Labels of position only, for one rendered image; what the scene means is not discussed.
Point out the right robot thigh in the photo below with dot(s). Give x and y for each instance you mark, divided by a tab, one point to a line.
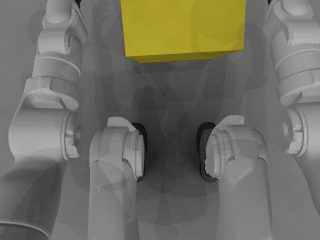
245	208

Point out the right robot forearm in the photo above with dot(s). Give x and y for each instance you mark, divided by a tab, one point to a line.
294	46

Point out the left robot upper arm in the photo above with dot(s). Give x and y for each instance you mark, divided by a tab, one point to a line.
43	141

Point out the right robot upper arm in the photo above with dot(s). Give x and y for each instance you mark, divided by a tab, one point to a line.
297	133

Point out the left robot thigh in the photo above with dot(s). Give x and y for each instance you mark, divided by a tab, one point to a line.
112	211

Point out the left robot forearm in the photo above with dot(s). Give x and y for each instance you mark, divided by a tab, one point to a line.
58	60

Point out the robot thigh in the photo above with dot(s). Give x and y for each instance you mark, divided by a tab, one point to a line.
112	211
245	208

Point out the carton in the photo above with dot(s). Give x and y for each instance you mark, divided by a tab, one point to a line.
157	31

